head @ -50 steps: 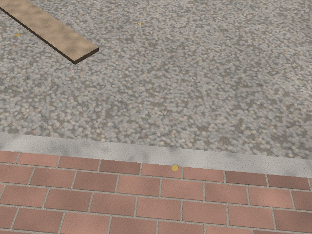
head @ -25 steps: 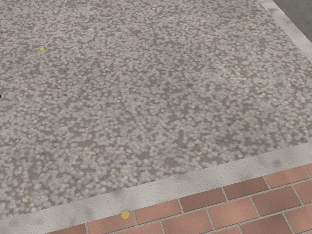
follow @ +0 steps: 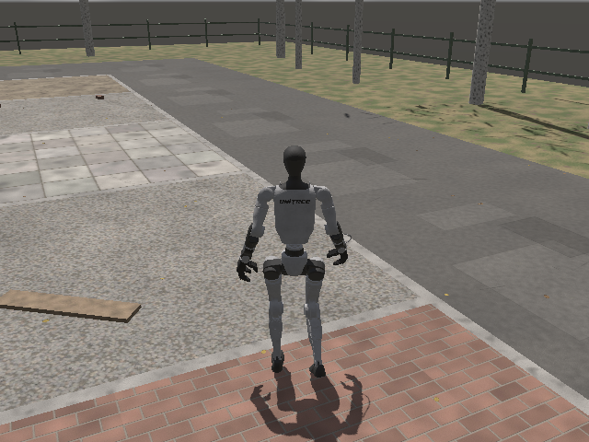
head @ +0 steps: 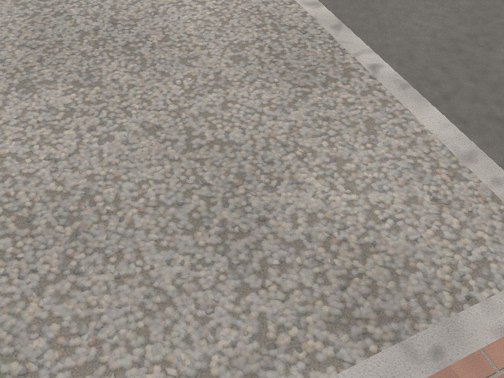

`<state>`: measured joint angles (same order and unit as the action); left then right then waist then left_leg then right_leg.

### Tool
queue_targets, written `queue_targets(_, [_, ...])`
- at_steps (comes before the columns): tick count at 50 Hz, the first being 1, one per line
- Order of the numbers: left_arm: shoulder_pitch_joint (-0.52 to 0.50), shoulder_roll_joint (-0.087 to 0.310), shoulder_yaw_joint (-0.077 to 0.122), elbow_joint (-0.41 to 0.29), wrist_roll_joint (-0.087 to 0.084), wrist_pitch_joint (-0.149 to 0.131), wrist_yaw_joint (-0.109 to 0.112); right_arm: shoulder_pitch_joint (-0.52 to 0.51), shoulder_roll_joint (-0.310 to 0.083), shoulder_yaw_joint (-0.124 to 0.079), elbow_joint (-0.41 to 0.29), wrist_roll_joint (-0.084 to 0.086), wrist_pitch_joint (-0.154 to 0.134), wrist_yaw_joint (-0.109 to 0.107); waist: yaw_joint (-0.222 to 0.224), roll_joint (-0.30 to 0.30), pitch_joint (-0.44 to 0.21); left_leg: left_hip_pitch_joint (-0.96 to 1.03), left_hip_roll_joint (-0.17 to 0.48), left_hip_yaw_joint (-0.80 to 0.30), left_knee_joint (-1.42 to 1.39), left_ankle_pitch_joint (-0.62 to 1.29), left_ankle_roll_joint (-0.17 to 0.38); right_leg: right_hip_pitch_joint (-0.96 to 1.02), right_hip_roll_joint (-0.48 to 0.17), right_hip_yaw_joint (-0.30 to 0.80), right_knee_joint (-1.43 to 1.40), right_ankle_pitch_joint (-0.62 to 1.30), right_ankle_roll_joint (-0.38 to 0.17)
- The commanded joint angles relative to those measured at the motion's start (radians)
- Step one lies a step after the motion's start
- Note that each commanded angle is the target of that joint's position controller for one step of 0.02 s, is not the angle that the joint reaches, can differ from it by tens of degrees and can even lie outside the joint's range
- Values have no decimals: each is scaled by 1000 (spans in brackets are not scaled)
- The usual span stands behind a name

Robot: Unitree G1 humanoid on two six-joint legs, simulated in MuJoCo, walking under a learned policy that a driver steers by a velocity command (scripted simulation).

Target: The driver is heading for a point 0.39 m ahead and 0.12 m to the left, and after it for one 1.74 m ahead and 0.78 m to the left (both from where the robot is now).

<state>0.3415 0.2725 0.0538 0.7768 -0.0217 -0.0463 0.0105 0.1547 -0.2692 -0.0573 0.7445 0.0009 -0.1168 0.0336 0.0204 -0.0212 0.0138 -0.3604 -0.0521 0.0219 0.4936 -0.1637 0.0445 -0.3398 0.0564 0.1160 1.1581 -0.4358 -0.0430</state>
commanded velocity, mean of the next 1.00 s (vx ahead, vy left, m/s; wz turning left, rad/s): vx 0.30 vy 0.00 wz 0.35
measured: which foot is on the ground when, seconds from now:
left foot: down 0.00-0.38, up 0.40-0.82, down 0.84-1.00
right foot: up 0.00-0.36, down 0.38-0.84, up 0.86-1.00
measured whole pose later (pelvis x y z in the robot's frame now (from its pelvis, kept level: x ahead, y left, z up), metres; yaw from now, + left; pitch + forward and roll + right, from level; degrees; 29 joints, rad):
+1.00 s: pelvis +0.36 +0.00 +0.00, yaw +25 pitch +3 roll -2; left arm 0.09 0.32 0.07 0.77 0.00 0.00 0.02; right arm 0.16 -0.31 -0.07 0.58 0.00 0.03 0.00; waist -0.01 -0.01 0.07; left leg -0.41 -0.04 -0.05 0.49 -0.13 0.05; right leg -0.52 -0.02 0.02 1.08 -0.47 0.06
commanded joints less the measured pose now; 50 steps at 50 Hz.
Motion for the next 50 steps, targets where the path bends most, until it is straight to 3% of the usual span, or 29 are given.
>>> queue_targets(1, [-71,116,32,-105,13,-29,-5,80,-93,-19,-26,-13,3,-6,-34,78,-17,284,292,-394,-275,7,180,-337,-140,6,6,112,10])
queue_targets(4, [-69,67,19,-106,13,-22,-7,99,-110,-22,-5,1,-4,-9,-21,113,-22,234,268,-290,-322,147,197,-310,-161,-37,-111,139,31])
queue_targets(7, [-175,42,5,-139,23,-28,-8,128,-149,-32,12,10,5,-19,-47,90,-5,220,251,-218,-351,210,194,-315,-168,-62,-304,279,52])
queue_targets(10, [-273,31,-2,-160,19,-41,-18,176,-165,-35,32,22,20,-26,-78,89,12,195,214,-168,-339,211,165,-233,-126,-82,-503,432,65])
queue_targets(14, [-364,58,6,-187,6,-59,-37,244,-175,-38,55,31,40,-33,-95,104,21,242,249,-221,-281,167,148,-169,-88,-73,-625,453,61])
queue_targets(16, [-340,89,19,-185,4,-68,-40,239,-189,-43,56,31,50,-39,-61,122,9,268,270,-263,-231,155,126,-99,-81,-65,-673,398,42])
queue_targets(17, [-283,106,29,-169,4,-71,-38,227,-189,-43,54,30,54,-42,-22,123,-13,256,259,-257,-177,192,108,-5,-76,-77,-709,388,24])
queue_targets(18, [-176,144,48,-139,11,-73,-29,227,-165,-35,50,25,54,-42,30,110,-80,217,208,-226,-52,259,80,166,-82,-80,-723,377,-4])
queue_targets(19, [-12,208,68,-120,32,-73,-17,206,-105,-12,20,6,51,-40,106,31,-219,66,143,-177,221,117,40,428,-241,62,-687,378,-68])
queue_targets(20, [52,294,85,-106,49,-57,-14,322,-10,16,-12,11,37,-44,61,-243,-349,-276,9,-65,565,-351,-29,726,-490,434,-729,389,-211])
queue_targets(21, [50,217,67,-108,43,-51,-16,316,-96,-3,-3,30,32,-47,74,-231,-353,-377,38,-148,720,-454,-46,686,-497,554,-787,386,-243])
queue_targets(22, [-13,158,48,-116,36,-49,-14,249,-157,-24,-13,36,39,-50,67,-152,-225,-411,72,-154,770,-395,-55,575,-464,380,-776,531,-210])
queue_targets(24, [-129,88,26,-114,34,-43,-20,201,-148,-34,-19,17,66,-56,7,-78,-122,-346,124,-116,725,-314,-78,361,-380,144,-788,793,-171])
queue_targets(25, [-169,79,24,-110,35,-43,-22,208,-132,-38,-23,18,86,-55,-25,-96,-89,-288,146,-109,690,-288,-84,263,-353,71,-820,809,-158])
queue_targets(28, [-224,118,40,-91,42,-50,-14,192,-79,-31,-57,19,125,-52,-58,-104,-51,-226,145,-75,600,-185,-107,139,-344,-45,-904,826,-181])
queue_targets(31, [-240,141,50,-74,34,-40,5,138,-66,-25,-91,11,132,-39,-49,-83,-65,-182,148,-56,427,-22,-96,148,-331,-144,-915,807,-171])
queue_targets(34, [-234,164,55,-57,22,-23,13,64,-74,-27,-127,10,132,-16,-24,-70,-71,-125,135,-26,288,69,-76,176,-332,-204,-901,766,-155])
queue_targets(37, [-215,195,65,-40,2,-7,8,5,-101,-39,-174,9,143,2,-10,-69,-60,-117,124,-7,203,3,-46,234,-360,-210,-837,724,-137])
queue_targets(40, [-222,206,71,-34,-19,8,7,27,-123,-56,-193,8,150,7,-40,-63,-68,-23,78,36,46,8,4,255,-349,-237,-684,729,-84])
queue_targets(41, [-182,183,66,-21,-15,9,5,91,-162,-74,-179,2,148,-4,-62,-13,-107,109,46,30,-34,135,37,218,-293,-273,-543,716,-39])
queue_targets(42, [-145,148,54,-33,20,7,2,166,-279,-106,-183,-2,146,-29,-74,184,-178,328,213,-205,-51,604,115,31,-206,-323,-277,444,44])
queue_targets(43, [-118,96,30,-65,67,8,-4,144,-339,-103,-218,-18,143,-39,-24,352,-239,490,435,-543,-19,891,333,-263,-50,-246,32,-290,120])
queue_targets(44, [-151,138,38,-60,40,11,-9,152,-279,-86,-223,-17,130,-25,-84,219,-348,481,448,-567,-72,733,389,-306,-51,-63,137,-283,120])
queue_targets(45, [-204,164,43,-74,8,17,-7,108,-250,-79,-220,-11,120,-20,-76,162,-269,406,391,-484,-103,553,335,-337,-76,-48,133,-199,103])
queue_targets(46, [-214,160,46,-66,12,25,4,54,-219,-73,-215,6,119,-25,-48,100,-194,328,325,-411,-117,403,258,-343,-101,-45,68,-115,96])
queue_targets(47, [-224,162,49,-61,25,34,15,12,-195,-63,-222,13,126,-33,-31,92,-153,248,289,-372,-133,322,217,-315,-111,-44,-1,-62,98])
queue_targets(50, [-191,130,41,-53,28,42,17,-25,-202,-64,-239,-8,139,-50,4,136,-149,126,230,-324,-153,303,201,-187,-67,-67,-138,25,116])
